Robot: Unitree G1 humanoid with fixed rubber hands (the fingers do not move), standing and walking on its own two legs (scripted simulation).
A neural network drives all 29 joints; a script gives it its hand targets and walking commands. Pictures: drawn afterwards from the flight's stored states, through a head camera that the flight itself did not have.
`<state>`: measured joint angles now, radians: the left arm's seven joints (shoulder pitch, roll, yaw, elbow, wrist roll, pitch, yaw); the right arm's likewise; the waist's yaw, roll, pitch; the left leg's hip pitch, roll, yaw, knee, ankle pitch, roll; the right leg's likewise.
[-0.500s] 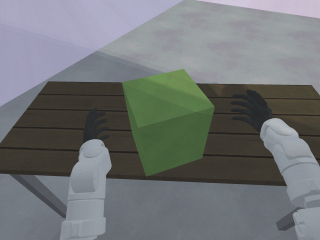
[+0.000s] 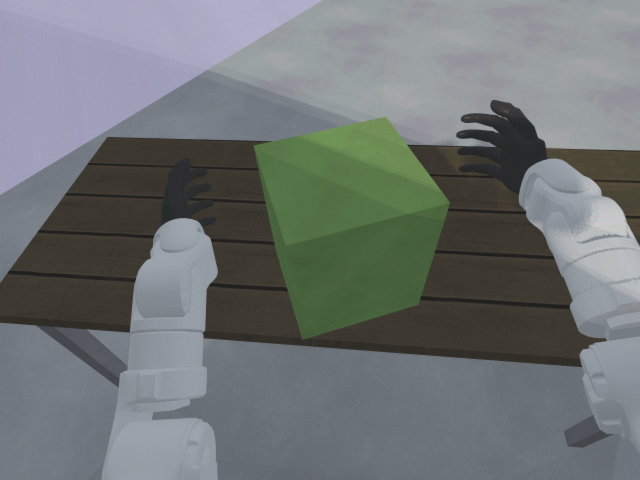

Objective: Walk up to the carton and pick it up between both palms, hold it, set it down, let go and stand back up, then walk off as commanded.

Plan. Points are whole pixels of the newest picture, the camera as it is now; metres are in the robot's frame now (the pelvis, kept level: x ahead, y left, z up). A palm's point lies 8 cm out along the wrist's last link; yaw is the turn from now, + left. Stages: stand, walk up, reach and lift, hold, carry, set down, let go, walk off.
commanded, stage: reach and lift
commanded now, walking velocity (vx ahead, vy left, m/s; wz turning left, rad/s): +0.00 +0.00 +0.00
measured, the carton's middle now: (342, 231) +0.47 +0.03 +0.00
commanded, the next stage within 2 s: none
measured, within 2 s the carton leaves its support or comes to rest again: neither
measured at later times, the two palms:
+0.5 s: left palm (195, 223) +0.38 +0.22 +0.11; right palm (500, 168) +0.47 -0.17 +0.14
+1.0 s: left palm (227, 270) +0.38 +0.20 +0.02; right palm (475, 206) +0.48 -0.16 +0.06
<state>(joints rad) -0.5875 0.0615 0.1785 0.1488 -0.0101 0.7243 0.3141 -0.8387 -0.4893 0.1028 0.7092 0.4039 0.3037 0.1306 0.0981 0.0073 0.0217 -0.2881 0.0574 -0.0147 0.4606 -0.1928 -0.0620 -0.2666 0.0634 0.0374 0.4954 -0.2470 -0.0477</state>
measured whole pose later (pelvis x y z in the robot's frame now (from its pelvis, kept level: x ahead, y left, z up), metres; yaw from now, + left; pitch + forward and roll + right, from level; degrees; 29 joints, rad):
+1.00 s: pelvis +0.00 +0.00 -0.01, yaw +0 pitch +19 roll +0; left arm -0.63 -0.05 0.23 0.76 -0.05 -0.02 0.26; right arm -0.92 -0.41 0.11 1.13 0.39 -0.11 0.14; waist 0.15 0.01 -0.13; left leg -0.64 0.06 -0.01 0.46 -0.15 -0.06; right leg -0.62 0.07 0.04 0.49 -0.20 -0.04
